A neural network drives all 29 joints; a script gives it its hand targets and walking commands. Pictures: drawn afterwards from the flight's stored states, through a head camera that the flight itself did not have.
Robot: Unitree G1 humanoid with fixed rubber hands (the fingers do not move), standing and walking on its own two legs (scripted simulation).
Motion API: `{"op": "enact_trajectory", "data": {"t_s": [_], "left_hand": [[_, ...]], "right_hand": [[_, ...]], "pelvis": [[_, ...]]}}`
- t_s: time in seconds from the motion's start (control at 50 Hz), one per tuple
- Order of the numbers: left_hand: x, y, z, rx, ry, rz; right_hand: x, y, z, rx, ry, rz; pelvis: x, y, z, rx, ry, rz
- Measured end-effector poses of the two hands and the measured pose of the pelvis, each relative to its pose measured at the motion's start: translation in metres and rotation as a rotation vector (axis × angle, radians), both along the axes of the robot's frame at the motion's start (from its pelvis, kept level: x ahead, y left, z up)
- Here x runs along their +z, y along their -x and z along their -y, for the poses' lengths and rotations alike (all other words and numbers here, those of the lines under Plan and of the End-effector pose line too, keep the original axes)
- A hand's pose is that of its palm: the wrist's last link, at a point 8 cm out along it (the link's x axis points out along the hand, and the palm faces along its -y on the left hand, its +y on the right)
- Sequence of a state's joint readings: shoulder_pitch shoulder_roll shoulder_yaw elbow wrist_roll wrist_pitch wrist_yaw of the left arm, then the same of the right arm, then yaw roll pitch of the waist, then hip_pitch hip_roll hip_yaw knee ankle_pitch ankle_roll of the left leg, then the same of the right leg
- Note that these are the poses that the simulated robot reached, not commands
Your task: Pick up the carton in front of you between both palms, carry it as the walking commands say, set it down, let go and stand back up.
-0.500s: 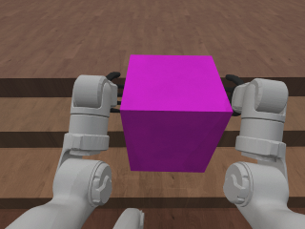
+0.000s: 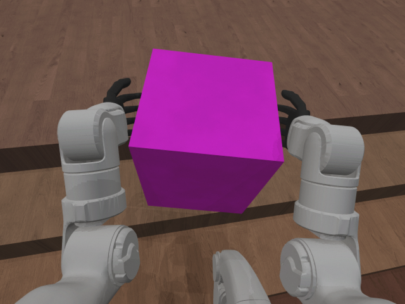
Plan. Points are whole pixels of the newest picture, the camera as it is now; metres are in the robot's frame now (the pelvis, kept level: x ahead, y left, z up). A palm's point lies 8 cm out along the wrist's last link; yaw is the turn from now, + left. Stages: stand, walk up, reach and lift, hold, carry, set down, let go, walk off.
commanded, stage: carry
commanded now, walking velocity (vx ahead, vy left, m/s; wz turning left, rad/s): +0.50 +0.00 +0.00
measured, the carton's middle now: (203, 141) +0.42 -0.01 +0.09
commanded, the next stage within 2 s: none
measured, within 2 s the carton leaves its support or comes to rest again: neither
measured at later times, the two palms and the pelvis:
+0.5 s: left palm out of the picture +0.63 +0.19 +0.29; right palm out of the picture +0.67 -0.11 +0.29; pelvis +0.28 -0.01 +0.13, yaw +3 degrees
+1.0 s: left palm out of the picture +0.93 +0.25 +0.42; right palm out of the picture +0.91 -0.05 +0.42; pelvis +0.54 +0.12 +0.27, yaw +0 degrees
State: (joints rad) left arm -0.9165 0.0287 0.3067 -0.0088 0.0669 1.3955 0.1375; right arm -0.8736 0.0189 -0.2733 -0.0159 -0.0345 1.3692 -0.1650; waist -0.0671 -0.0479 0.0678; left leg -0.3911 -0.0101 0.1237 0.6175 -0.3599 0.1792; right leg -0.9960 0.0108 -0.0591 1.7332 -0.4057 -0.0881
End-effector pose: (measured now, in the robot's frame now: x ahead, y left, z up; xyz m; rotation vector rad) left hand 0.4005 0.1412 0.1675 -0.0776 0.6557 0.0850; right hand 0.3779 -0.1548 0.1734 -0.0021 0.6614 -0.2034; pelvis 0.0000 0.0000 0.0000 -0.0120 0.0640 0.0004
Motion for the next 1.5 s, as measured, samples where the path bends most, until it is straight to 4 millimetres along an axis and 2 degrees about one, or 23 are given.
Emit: {"op": "enact_trajectory", "data": {"t_s": [0.1, 0.18, 0.28, 0.32, 0.4, 0.48, 0.58, 0.66, 0.74, 0.82, 0.88, 0.94, 0.98, 1.06, 1.18, 1.28, 1.34, 1.42, 1.46, 1.5], "left_hand": [[0.053, -0.053, -0.003, -0.017, -0.016, 0.047], [0.078, -0.101, -0.007, -0.018, -0.049, 0.01], [0.086, -0.153, -0.021, 0.043, -0.095, -0.08], [0.084, -0.164, -0.029, 0.079, -0.118, -0.128], [0.085, -0.18, -0.042, 0.113, -0.14, -0.214], [0.111, -0.215, -0.047, 0.115, -0.143, -0.214], [0.164, -0.28, -0.047, 0.109, -0.154, -0.106], [0.196, -0.33, -0.057, 0.105, -0.165, -0.059], [0.212, -0.382, -0.075, 0.098, -0.161, -0.082], [0.213, -0.445, -0.09, 0.039, -0.129, -0.119], [0.214, -0.485, -0.097, -0.008, -0.085, -0.142], [0.224, -0.51, -0.103, -0.015, -0.049, -0.172], [0.239, -0.525, -0.108, -0.013, -0.043, -0.168], [0.286, -0.562, -0.117, 0.002, -0.042, -0.086], [0.35, -0.625, -0.123, 0.01, -0.03, 0.011], [0.375, -0.683, -0.116, -0.001, -0.054, -0.03], [0.377, -0.722, -0.112, 0.007, -0.077, -0.074], [0.364, -0.767, -0.111, 0.07, -0.104, -0.136], [0.358, -0.781, -0.111, 0.104, -0.128, -0.168], [0.357, -0.793, -0.11, 0.124, -0.152, -0.205]], "right_hand": [[0.056, -0.053, -0.003, 0.012, 0.04, 0.041], [0.082, -0.108, -0.007, 0.036, 0.045, 0.002], [0.089, -0.189, -0.02, 0.111, 0.018, -0.086], [0.086, -0.218, -0.029, 0.151, -0.003, -0.132], [0.086, -0.251, -0.045, 0.186, -0.015, -0.213], [0.107, -0.283, -0.049, 0.19, -0.022, -0.213], [0.149, -0.335, -0.047, 0.155, -0.063, -0.107], [0.178, -0.381, -0.056, 0.135, -0.089, -0.059], [0.192, -0.429, -0.074, 0.124, -0.076, -0.083], [0.197, -0.469, -0.088, 0.077, -0.029, -0.126], [0.203, -0.488, -0.095, 0.036, 0.025, -0.158], [0.217, -0.504, -0.102, 0.019, 0.046, -0.191], [0.234, -0.52, -0.106, 0.014, 0.041, -0.188], [0.281, -0.561, -0.116, 0.003, 0.023, -0.107], [0.347, -0.625, -0.122, 0.008, 0.047, -0.013], [0.374, -0.686, -0.117, 0.039, 0.056, -0.059], [0.376, -0.733, -0.113, 0.055, 0.05, -0.106], [0.363, -0.802, -0.111, 0.125, 0.038, -0.167], [0.354, -0.832, -0.112, 0.166, 0.019, -0.198], [0.348, -0.852, -0.112, 0.183, 0.003, -0.233]], "pelvis": [[0.016, -0.064, 0.001, 0.016, 0.028, 0.019], [0.025, -0.121, 0.005, 0.016, 0.064, 0.013], [0.04, -0.195, 0.017, 0.021, 0.068, 0.013], [0.055, -0.211, 0.02, 0.024, 0.072, 0.032], [0.093, -0.238, 0.019, 0.028, 0.069, 0.059], [0.125, -0.268, 0.015, 0.042, 0.033, 0.063], [0.146, -0.315, -0.005, 0.044, 0.018, 0.029], [0.159, -0.361, -0.03, 0.028, -0.003, 0.016], [0.174, -0.416, -0.058, 0.026, -0.045, 0.0], [0.187, -0.471, -0.092, 0.026, -0.068, -0.005], [0.211, -0.494, -0.107, 0.028, -0.064, 0.012], [0.241, -0.515, -0.113, 0.023, -0.06, 0.021], [0.26, -0.529, -0.117, 0.012, -0.052, 0.024], [0.289, -0.561, -0.123, -0.002, -0.026, 0.025], [0.31, -0.629, -0.116, 0.008, -0.006, 0.018], [0.326, -0.701, -0.102, 0.012, 0.038, 0.021], [0.331, -0.746, -0.091, 0.019, 0.06, 0.001], [0.34, -0.808, -0.068, 0.035, 0.057, 0.016], [0.353, -0.826, -0.059, 0.033, 0.041, 0.027], [0.37, -0.841, -0.055, 0.032, 0.038, 0.036]]}}
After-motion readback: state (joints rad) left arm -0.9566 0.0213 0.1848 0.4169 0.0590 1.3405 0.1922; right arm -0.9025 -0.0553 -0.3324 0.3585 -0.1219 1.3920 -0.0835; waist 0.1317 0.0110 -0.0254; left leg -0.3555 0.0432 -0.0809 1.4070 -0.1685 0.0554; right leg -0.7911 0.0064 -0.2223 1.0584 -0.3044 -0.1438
